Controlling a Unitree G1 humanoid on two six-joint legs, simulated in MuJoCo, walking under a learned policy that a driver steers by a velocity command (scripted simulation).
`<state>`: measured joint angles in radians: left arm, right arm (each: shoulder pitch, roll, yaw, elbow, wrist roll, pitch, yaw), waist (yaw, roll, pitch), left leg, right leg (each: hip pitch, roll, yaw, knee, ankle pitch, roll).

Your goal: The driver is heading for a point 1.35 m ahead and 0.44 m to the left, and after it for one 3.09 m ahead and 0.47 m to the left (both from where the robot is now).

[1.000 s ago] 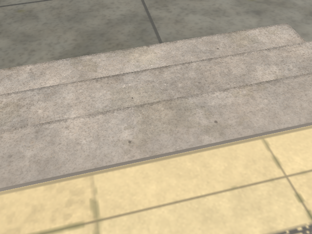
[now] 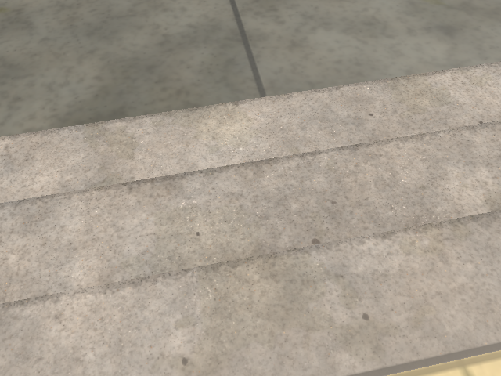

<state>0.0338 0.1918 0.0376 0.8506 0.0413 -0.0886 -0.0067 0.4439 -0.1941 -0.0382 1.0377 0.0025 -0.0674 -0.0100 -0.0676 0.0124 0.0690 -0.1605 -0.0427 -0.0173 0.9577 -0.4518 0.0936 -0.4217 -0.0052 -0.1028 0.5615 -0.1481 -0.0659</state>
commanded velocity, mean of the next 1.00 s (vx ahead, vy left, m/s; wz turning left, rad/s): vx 0.50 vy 0.00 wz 0.46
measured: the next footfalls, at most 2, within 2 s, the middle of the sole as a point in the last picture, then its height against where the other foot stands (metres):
left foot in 0.48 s outside the picture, level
right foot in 1.02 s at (203, 294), level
